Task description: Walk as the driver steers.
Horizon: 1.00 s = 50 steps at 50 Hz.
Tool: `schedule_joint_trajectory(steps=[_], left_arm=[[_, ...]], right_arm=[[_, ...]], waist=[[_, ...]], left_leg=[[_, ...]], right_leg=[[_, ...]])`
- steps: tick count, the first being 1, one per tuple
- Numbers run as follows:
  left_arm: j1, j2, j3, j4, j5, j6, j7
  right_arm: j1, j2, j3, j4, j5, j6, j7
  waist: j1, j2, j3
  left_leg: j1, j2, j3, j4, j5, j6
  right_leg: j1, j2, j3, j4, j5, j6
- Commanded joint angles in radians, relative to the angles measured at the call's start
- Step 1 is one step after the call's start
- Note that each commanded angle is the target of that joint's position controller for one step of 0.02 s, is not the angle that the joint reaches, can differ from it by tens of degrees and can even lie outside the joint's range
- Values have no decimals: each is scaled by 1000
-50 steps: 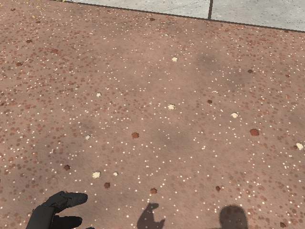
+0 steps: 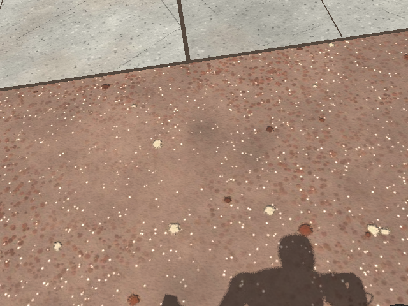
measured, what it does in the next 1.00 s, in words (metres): steps on the spot, turning left: left foot, then right foot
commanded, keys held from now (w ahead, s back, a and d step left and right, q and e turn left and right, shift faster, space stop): shift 0.04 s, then q+shift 0.50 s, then shift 0.18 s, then w+shift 0.06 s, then w+e+shift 0.22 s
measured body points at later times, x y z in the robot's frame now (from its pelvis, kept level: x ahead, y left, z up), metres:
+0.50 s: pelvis +0.02 +0.01 +0.00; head +0.06 +0.03 +0.45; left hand +0.16 +0.32 -0.09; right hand +0.18 -0.27 -0.10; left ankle +0.02 +0.14 -0.74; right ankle +0.04 -0.11 -0.71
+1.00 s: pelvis +0.05 +0.03 +0.00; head +0.06 +0.04 +0.45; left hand -0.01 +0.31 -0.12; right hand +0.30 -0.15 -0.09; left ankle -0.03 +0.14 -0.75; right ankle +0.06 -0.10 -0.73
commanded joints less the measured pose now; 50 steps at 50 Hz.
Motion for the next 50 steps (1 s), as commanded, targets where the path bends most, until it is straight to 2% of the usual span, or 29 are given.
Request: schedule_joint_trajectory(steps=[1,3,7,10,12,13,14,15,16,17,19,21,24,28,29,30,31,32,33,34,36,37,39,42,45,47,48,49,50], left_arm=[[-23,134,29,-85,1,-12,17],[-37,128,23,-89,9,-7,19],[-70,44,-19,-53,39,-16,-5],[-90,132,5,-32,25,-10,-6],[-72,151,16,-18,6,-5,6],[-68,138,17,-22,6,-8,14],[-67,103,14,-51,29,-15,18],[-159,87,12,-75,41,-20,20],[-227,76,12,-98,32,-24,21],[-228,71,16,-99,16,-24,17],[-191,55,18,-84,5,-21,8],[-218,25,12,-90,6,-32,5],[-193,3,9,-81,-11,-47,-16],[-42,62,37,-29,-15,-52,-30],[-24,106,50,-25,-6,-48,-25],[-66,203,63,-49,27,-37,-22],[-100,173,54,-73,67,-47,-28],[-158,117,36,-90,59,-56,-26],[-193,86,26,-90,39,-60,-24],[-195,75,20,-86,20,-61,-20],[-150,74,11,-64,12,-58,-13],[-85,71,10,-44,11,-57,-10],[10,107,20,-12,-2,-61,-9],[54,138,23,0,-13,-69,-9],[54,167,30,-1,-30,-70,-17],[17,140,21,-19,-41,-61,-19],[12,138,37,8,34,-48,-44],[-53,48,18,-37,29,-53,-51],[-115,-25,-7,-95,17,-62,-51]], right_arm=[[-14,-40,-3,-57,8,-11,5],[-3,-34,6,-51,9,-8,13],[50,-21,22,-18,14,-3,35],[47,-83,9,-44,27,-6,46],[72,-100,6,-50,24,-13,53],[84,-133,-2,-55,17,-14,53],[99,-203,-23,-52,21,-16,47],[125,-216,-34,-57,24,-17,44],[198,-200,-32,-49,3,-23,39],[213,-190,-31,-49,-7,-35,33],[133,-176,-36,-77,24,-38,18],[102,-152,-38,-97,46,-10,3],[106,-165,-55,-126,38,26,-5],[59,-149,-52,-165,56,35,3],[115,-103,-39,-159,45,37,2],[166,-49,-24,-174,32,29,5],[185,-125,-45,-168,13,12,7],[188,-183,-62,-145,17,11,9],[193,-185,-64,-118,18,18,6],[194,-161,-58,-107,15,25,2],[166,-111,-38,-120,18,26,6],[156,-90,-26,-130,20,20,11],[105,-75,-8,-152,27,3,25],[11,-56,10,-182,19,-42,40],[57,-56,8,-158,29,-90,54],[140,-54,3,-122,40,-112,56],[280,-59,13,-74,-57,-78,48],[420,-123,-3,-58,-69,-75,35],[432,-232,-18,-79,-69,-68,25]], waist=[[-7,-141,-200],[0,-155,-201],[9,-169,-172],[5,-167,-92],[-7,-136,-77],[1,-73,-84],[44,107,-99],[-10,195,-71],[-71,247,-81],[-73,195,-109],[-19,97,-120],[-21,91,-140],[-28,139,-187],[26,160,-190],[1,78,-209],[-59,-240,-177],[-59,-258,-141],[-77,-166,-103],[-85,-109,-75],[-76,-99,-68],[-50,-123,-59],[-29,-135,-96],[26,-215,-91],[46,-197,-35],[7,-206,-12],[-56,-155,3],[-105,-71,-66],[-184,84,-104],[-194,198,-85]], left_leg=[[-39,14,-28,-77,45,-19],[9,30,-22,-162,48,-25],[243,72,15,-336,40,-16],[248,37,70,-450,49,14],[262,35,60,-589,191,53],[288,77,-22,-617,388,88],[315,174,-198,-638,577,169],[361,265,-388,-715,590,288],[462,342,-531,-782,607,374],[515,342,-537,-780,600,382],[533,263,-421,-727,596,294],[530,193,-374,-715,555,239],[488,159,-398,-702,526,227],[361,103,-434,-665,310,168],[252,40,-375,-556,82,120],[30,-129,-198,-341,-233,63],[-4,-69,-193,-99,-287,28],[11,-43,-186,20,-220,17],[21,-37,-170,58,-154,4],[9,-39,-165,93,-98,-8],[19,-48,-138,112,-53,-32],[2,-29,-108,47,-10,-33],[-56,2,-50,-69,8,-28],[54,31,10,-315,-29,-3],[284,-17,39,-553,-58,24],[473,-10,56,-771,157,57],[721,-10,78,-766,120,72],[935,198,-136,-818,-89,94],[915,438,-465,-929,-388,151]], right_leg=[[256,-220,229,-111,395,-152],[259,-228,222,-110,351,-157],[135,-229,164,-125,273,-169],[140,-246,169,-97,263,-170],[180,-232,153,-49,258,-128],[169,-184,108,24,173,-82],[107,-52,-15,156,77,-12],[-35,61,-91,273,-81,57],[-189,103,-44,445,-383,75],[-245,83,25,603,-457,81],[-273,41,61,596,-355,91],[-220,44,29,408,-274,109],[-72,77,13,201,-201,118],[185,55,-13,-159,17,93],[308,-82,97,-194,33,45],[346,-322,411,-229,123,-101],[239,-432,540,-253,160,-210],[184,-390,442,-242,159,-214],[155,-315,326,-220,137,-171],[166,-269,267,-208,131,-148],[164,-236,190,-200,257,-163],[220,-221,180,-233,47,-162],[302,-240,260,-316,-335,-165],[230,-249,304,-351,-346,-166],[97,-213,289,-329,-317,-171],[-18,-174,288,-264,-299,-150],[-149,-76,182,-121,-310,-100],[-391,24,75,145,-347,-45],[-602,67,1,379,-357,-21]])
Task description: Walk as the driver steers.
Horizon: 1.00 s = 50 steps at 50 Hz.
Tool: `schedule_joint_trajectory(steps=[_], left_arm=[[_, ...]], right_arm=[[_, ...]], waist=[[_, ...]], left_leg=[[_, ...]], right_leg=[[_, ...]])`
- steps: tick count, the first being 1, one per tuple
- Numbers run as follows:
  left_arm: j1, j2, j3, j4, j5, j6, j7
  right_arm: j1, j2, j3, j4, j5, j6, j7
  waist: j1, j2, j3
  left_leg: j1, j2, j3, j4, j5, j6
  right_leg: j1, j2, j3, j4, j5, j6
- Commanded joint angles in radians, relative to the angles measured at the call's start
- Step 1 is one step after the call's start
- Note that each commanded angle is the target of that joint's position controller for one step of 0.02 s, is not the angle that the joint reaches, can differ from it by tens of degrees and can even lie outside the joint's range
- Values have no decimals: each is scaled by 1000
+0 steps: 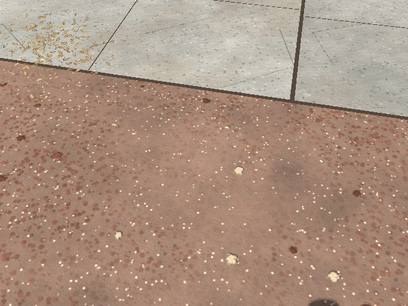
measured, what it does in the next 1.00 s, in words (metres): walks ahead: right foot, then left foot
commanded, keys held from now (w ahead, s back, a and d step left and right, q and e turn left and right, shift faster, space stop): w+e+shift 0.32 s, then w+shift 0.08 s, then w+q+shift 0.60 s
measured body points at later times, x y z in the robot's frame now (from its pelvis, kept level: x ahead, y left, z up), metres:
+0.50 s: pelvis +0.28 -0.11 -0.03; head +0.32 -0.12 +0.41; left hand +0.54 +0.08 -0.14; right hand +0.19 -0.36 -0.16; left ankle +0.11 +0.11 -0.60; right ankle +0.33 -0.17 -0.74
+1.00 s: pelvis +0.72 -0.23 -0.03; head +0.73 -0.24 +0.42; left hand +0.90 -0.01 -0.12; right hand +0.70 -0.52 -0.16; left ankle +0.76 -0.23 -0.74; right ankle +0.59 -0.36 -0.60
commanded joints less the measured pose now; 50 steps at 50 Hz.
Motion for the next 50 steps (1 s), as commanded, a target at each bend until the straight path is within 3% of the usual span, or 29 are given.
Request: schedule_joint_trajectory(steps=[1,2,4,11,14,16,17,19,20,21,22,23,24,25,28,30,31,33,36,38,40,42,43,44,45,46,47,48,50], left_arm=[[-319,48,-2,-219,23,-28,-19],[-304,73,7,-194,20,-24,-31],[-207,105,20,-136,29,-9,-59],[-351,85,-1,-178,33,21,-105],[-464,66,-24,-213,35,18,-120],[-475,45,-39,-222,29,18,-114],[-446,47,-40,-214,29,18,-102],[-186,108,-13,-145,27,9,-78],[43,156,14,-68,34,1,-62],[107,240,44,-26,49,1,-42],[35,350,59,-58,46,1,-35],[41,300,58,-78,37,2,-29],[24,271,48,-33,49,-9,-14],[-4,213,32,-15,56,-28,-9],[-88,108,-7,1,40,-81,-10],[-76,79,-15,31,23,-103,-17],[-59,100,-12,34,21,-112,-22],[-44,70,-21,54,20,-126,-26],[-15,59,-37,75,14,-132,-11],[-13,87,-40,82,10,-133,8],[-29,143,-29,79,12,-123,41],[-106,205,-9,51,26,-90,67],[-194,224,0,23,39,-71,69],[-275,210,5,17,31,-55,52],[-337,12,-52,-35,58,-77,20],[-187,-42,-78,-131,29,-96,11],[-181,20,-88,-153,49,-127,0],[-209,89,-77,-134,53,-137,-6],[-236,96,-83,-132,85,-103,-2]], right_arm=[[270,-281,-79,11,-41,11,-29],[199,-201,-54,3,-28,5,-21],[124,-139,-32,-14,-11,-5,-17],[226,-118,-29,67,-8,-45,-5],[265,-130,-30,103,-9,-46,-12],[274,-160,-33,121,-8,-41,-16],[299,-180,-34,132,-6,-38,-20],[288,-257,-48,138,-12,-10,-24],[254,-261,-46,125,-5,-4,-22],[280,-179,-26,113,-10,-8,-14],[340,-65,6,29,32,-20,10],[152,-163,-11,6,29,-34,5],[125,-144,-10,4,53,-39,5],[151,-123,-1,30,49,-37,6],[254,-80,3,102,22,27,32],[211,-71,-4,121,26,51,43],[164,-49,2,95,30,55,49],[53,-51,4,72,39,47,54],[-33,-40,15,45,36,29,67],[-44,-38,23,38,33,25,76],[34,-78,15,60,30,35,76],[285,-161,-18,128,28,53,63],[518,-210,-45,196,25,59,51],[654,-243,-73,234,41,58,32],[543,-228,-69,256,49,67,21],[387,-260,-62,188,18,60,19],[340,-234,-68,144,11,60,10],[298,-177,-60,138,3,55,5],[248,-181,-52,133,13,24,0]], waist=[[-197,177,45],[-148,126,89],[-81,161,74],[-79,115,190],[-105,88,235],[-85,87,216],[-65,107,168],[80,161,6],[188,137,-101],[171,3,-165],[42,-277,-301],[132,-47,-291],[93,-21,-117],[40,72,-9],[-70,16,88],[-73,17,155],[-66,-45,161],[-41,-46,211],[-34,-21,197],[-52,-33,161],[-113,-86,73],[-259,-121,-48],[-376,-111,-112],[-455,18,-103],[-308,274,52],[-115,262,-82],[-122,134,-112],[-81,-55,16],[-12,-114,129]], left_leg=[[386,488,-585,-259,-538,171],[347,414,-479,-254,-479,144],[275,313,-266,-276,-299,93],[207,264,85,-352,18,78],[216,251,203,-379,179,70],[254,247,281,-294,647,58],[283,265,284,-213,1002,62],[293,311,273,134,1376,79],[155,296,267,405,1278,82],[-122,212,243,762,569,73],[-486,26,120,1126,-224,34],[-542,40,-53,1175,-93,57],[-576,61,-55,1160,-27,66],[-517,104,-73,1066,11,72],[-367,153,-109,919,54,62],[-434,143,-105,857,116,64],[-462,132,-73,798,172,61],[-500,102,-13,672,284,69],[-488,56,115,487,384,97],[-398,4,190,353,426,121],[-268,-58,228,301,420,144],[-15,-119,221,312,294,176],[191,-101,144,290,217,229],[346,-37,35,155,213,313],[373,-11,-92,284,315,326],[493,133,-553,151,194,497],[453,242,-822,-139,-235,506],[276,237,-805,-242,-384,444],[8,153,-664,-253,-241,389]], right_leg=[[-714,-31,5,414,-70,-20],[-715,-53,20,472,13,-13],[-631,-71,-28,533,102,23],[-661,-114,-97,530,288,16],[-568,-115,-215,340,294,-37],[-430,-64,-296,223,235,-98],[-332,-10,-329,206,197,-125],[-40,86,-313,197,44,-172],[268,109,-259,92,86,-197],[543,-42,-13,35,-94,-195],[748,-362,622,-200,-368,-287],[670,-345,646,-311,-334,-233],[515,-360,493,-323,-182,-216],[331,-335,368,-334,-77,-183],[65,-256,117,-426,14,-93],[68,-180,-64,-456,192,-11],[60,-184,-101,-494,252,7],[80,-124,-231,-523,462,35],[185,-114,-346,-524,837,60],[263,-133,-383,-488,1143,79],[370,-177,-392,-353,1488,93],[378,-216,-375,-34,1694,95],[272,-226,-347,270,1638,82],[92,-98,-364,774,999,67],[-326,85,-277,1139,-99,53],[-589,72,-73,1249,-151,75],[-628,28,20,1127,-79,50],[-596,-34,20,989,13,43],[-482,-93,3,815,34,78]])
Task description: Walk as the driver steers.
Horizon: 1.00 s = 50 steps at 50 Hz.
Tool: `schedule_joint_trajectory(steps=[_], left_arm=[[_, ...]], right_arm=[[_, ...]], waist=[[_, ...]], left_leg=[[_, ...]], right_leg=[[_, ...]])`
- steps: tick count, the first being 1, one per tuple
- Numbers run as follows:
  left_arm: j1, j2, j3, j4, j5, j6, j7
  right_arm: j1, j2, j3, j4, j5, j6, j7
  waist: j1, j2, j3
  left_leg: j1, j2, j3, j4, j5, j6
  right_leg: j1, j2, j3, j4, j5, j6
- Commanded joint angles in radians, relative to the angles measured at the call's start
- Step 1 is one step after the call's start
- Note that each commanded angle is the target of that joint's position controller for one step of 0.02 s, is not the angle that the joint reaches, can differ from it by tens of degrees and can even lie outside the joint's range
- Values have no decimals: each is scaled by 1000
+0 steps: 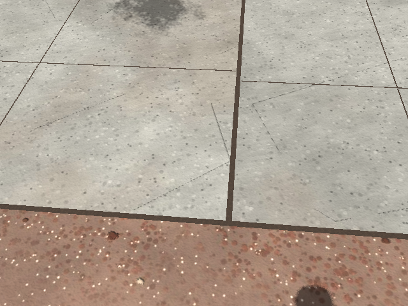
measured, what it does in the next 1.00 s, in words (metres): walks ahead, turning left: right foot, then left foot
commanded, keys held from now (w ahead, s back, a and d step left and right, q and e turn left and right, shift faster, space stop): w+q+shift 0.08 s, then shift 0.92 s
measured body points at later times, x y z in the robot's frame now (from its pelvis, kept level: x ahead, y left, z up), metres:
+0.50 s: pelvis +0.37 -0.08 +0.03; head +0.41 -0.06 +0.47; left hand +0.40 +0.20 -0.10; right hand +0.58 -0.30 -0.08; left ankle +0.34 +0.06 -0.65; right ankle +0.47 -0.16 -0.71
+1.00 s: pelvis +0.45 -0.04 +0.02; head +0.46 -0.03 +0.47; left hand +0.47 +0.24 -0.11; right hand +0.66 -0.23 -0.08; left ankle +0.44 +0.08 -0.71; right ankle +0.47 -0.16 -0.71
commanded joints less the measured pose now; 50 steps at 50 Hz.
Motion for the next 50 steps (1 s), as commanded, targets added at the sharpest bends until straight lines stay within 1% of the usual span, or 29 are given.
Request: schedule_joint_trajectory(steps=[1,3,5,7,9,10,11,12,13,14,15,16,17,18,19,21,23,25,28,31,32,33,34,35,36,37,39,44,50], left_arm=[[5,150,15,-113,27,14,-5],[-81,139,4,-150,17,35,-13],[-177,107,-10,-186,-7,32,-21],[-213,64,-23,-194,-18,22,-22],[-229,61,-20,-195,-21,13,-15],[-221,72,-15,-194,-17,7,-7],[-288,134,35,-245,-74,-31,3],[-215,176,56,-231,-85,-44,9],[-61,200,72,-188,-74,-57,12],[181,229,79,-121,-50,-56,14],[250,252,73,-87,-13,-49,2],[284,232,79,-83,-15,-42,-15],[188,218,96,-94,-42,-27,-16],[86,149,79,-107,-52,-14,-11],[34,114,60,-100,-54,-12,-10],[14,120,57,-59,-46,-11,-17],[-12,119,60,-26,-40,-15,-24],[-22,161,74,-2,-43,-7,-20],[-8,186,82,26,-56,11,-13],[-14,179,74,44,-65,25,-15],[1,160,66,54,-68,28,-15],[41,131,55,69,-61,28,-16],[125,116,50,79,-39,27,-18],[192,86,42,92,-43,34,-14],[132,109,44,92,-42,47,-7],[86,130,51,87,-43,59,0],[89,140,54,94,-38,74,11],[76,132,55,114,-51,64,12],[56,127,59,143,-55,81,17]], right_arm=[[-18,-117,-20,-79,4,-54,-17],[-22,-137,-25,-87,9,-79,-12],[3,-130,-30,-76,18,-84,-10],[75,-123,-34,-45,37,-78,-5],[147,-116,-34,-17,35,-72,-3],[156,-114,-34,-10,27,-70,-8],[184,-17,-10,-13,66,-60,-31],[143,-69,-14,-14,55,-53,-42],[55,-119,-27,-44,44,-43,-50],[-49,-95,-16,-109,18,-40,-52],[106,45,19,-115,-9,-47,-43],[268,-12,24,-98,27,-52,-27],[211,-65,14,-88,66,-39,-25],[57,-103,6,-121,55,-26,-35],[-43,-108,-1,-147,42,-20,-42],[-56,-50,6,-178,34,-6,-39],[-46,19,27,-186,28,-7,-42],[-74,35,40,-196,16,-12,-44],[-128,-8,35,-202,20,0,-40],[-190,-36,23,-220,9,13,-38],[-210,-44,20,-228,2,13,-39],[-230,-65,17,-245,-7,13,-43],[-255,-123,7,-266,-11,17,-51],[-292,-91,14,-260,-6,24,-50],[-322,-36,23,-265,0,23,-41],[-328,-19,27,-262,-3,19,-35],[-313,-34,23,-254,-1,5,-30],[-279,-23,20,-237,7,-9,-38],[-270,-18,13,-215,11,-5,-38]], waist=[[117,-143,78],[98,-111,99],[49,-65,108],[-15,-33,54],[-70,17,-4],[-72,48,-23],[-57,32,-63],[21,64,-114],[121,109,-182],[227,112,-337],[137,-225,-484],[120,-295,-640],[124,-235,-559],[130,-84,-375],[107,8,-240],[47,-36,-141],[15,-63,-135],[18,-94,-190],[33,-110,-220],[31,-109,-166],[34,-106,-142],[44,-68,-124],[103,49,-142],[145,155,-175],[116,127,-125],[101,102,-72],[99,80,-44],[86,32,-104],[87,6,-113]], left_leg=[[34,317,-646,-494,-195,153],[-105,239,-514,-525,-34,136],[-96,185,-411,-486,248,87],[14,153,-324,-392,612,5],[153,160,-310,-327,784,-49],[213,167,-318,-286,830,-68],[251,192,-413,-195,712,-100],[325,214,-406,-128,772,-116],[324,203,-372,32,794,-154],[188,183,-339,312,588,-199],[-123,5,-291,701,-419,-259],[-228,44,-392,878,-412,-265],[-316,120,-351,926,-328,-279],[-329,169,-250,853,-248,-288],[-316,189,-220,810,-208,-291],[-219,229,-202,656,-206,-281],[-110,249,-160,414,-177,-280],[-4,249,-132,231,-58,-284],[81,246,-129,92,106,-274],[172,233,-112,-71,186,-231],[202,236,-117,-139,204,-208],[236,287,-174,-205,298,-179],[284,390,-270,-192,417,-131],[198,416,-288,-214,229,-82],[100,350,-263,-238,20,-109],[56,311,-240,-239,-38,-142],[48,290,-219,-217,35,-166],[125,274,-194,-137,283,-165],[132,265,-185,-118,348,-158]], right_leg=[[-306,-102,32,-174,13,41],[-197,-126,-26,-395,110,72],[-134,-118,-65,-630,293,75],[-65,-53,-129,-819,472,41],[-28,11,-154,-916,542,8],[-7,34,-149,-963,538,-6],[69,72,-64,-1050,511,0],[106,75,-79,-1078,545,-9],[247,38,-74,-1112,672,-29],[539,-110,30,-1001,861,-79],[874,-393,347,-858,1392,-237],[972,-497,605,-901,1286,-339],[886,-481,584,-980,894,-370],[669,-389,437,-1047,781,-317],[477,-333,342,-1087,785,-285],[261,-255,207,-1153,833,-259],[145,-204,87,-1180,932,-247],[122,-198,32,-1180,1007,-254],[126,-210,21,-1186,826,-244],[63,-194,35,-1168,455,-199],[45,-168,38,-1151,325,-164],[21,-134,31,-1124,206,-112],[-17,-58,-23,-1057,16,-58],[65,-23,-78,-1052,-28,-26],[122,-21,-86,-1053,39,-8],[116,-22,-88,-1052,66,-6],[113,-31,-76,-1052,92,-11],[147,-47,-66,-1024,217,-17],[180,-49,-65,-1002,260,-16]])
